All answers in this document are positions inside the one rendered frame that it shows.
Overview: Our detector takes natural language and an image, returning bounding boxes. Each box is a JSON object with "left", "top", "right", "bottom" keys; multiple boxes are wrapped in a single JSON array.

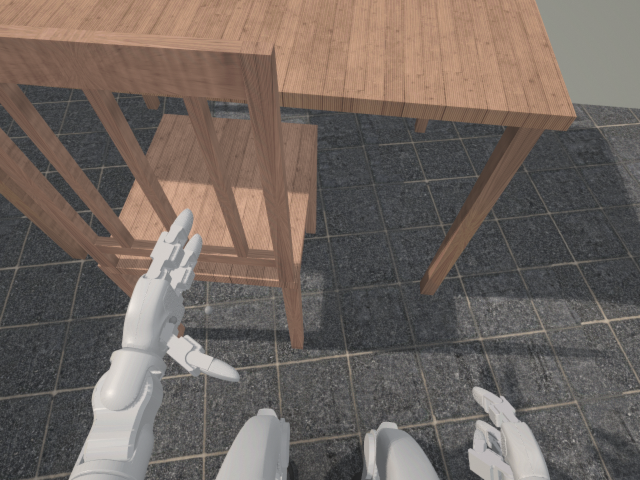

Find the robot right hand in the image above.
[{"left": 468, "top": 387, "right": 550, "bottom": 480}]

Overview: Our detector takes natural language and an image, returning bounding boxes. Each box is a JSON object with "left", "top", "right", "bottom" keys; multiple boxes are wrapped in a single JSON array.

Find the robot left hand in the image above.
[{"left": 122, "top": 208, "right": 240, "bottom": 382}]

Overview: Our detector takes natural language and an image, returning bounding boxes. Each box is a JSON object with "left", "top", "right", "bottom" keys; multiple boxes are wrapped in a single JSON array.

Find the robot left forearm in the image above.
[{"left": 69, "top": 348, "right": 167, "bottom": 480}]

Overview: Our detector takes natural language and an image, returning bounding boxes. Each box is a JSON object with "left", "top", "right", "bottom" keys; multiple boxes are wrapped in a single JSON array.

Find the table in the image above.
[{"left": 0, "top": 0, "right": 577, "bottom": 295}]

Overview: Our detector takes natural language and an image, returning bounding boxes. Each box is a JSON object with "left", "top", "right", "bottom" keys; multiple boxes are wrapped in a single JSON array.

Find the robot left thigh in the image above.
[{"left": 215, "top": 415, "right": 290, "bottom": 480}]

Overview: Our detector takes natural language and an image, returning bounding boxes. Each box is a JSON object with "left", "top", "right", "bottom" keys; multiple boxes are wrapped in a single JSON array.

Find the robot right thigh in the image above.
[{"left": 363, "top": 428, "right": 440, "bottom": 480}]

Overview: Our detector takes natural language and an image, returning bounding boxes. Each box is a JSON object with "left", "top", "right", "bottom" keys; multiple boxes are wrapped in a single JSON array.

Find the robot thigh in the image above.
[
  {"left": 363, "top": 428, "right": 440, "bottom": 480},
  {"left": 215, "top": 415, "right": 290, "bottom": 480}
]

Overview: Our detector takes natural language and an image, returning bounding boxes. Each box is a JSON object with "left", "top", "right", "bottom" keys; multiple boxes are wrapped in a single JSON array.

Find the chair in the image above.
[{"left": 0, "top": 24, "right": 318, "bottom": 349}]

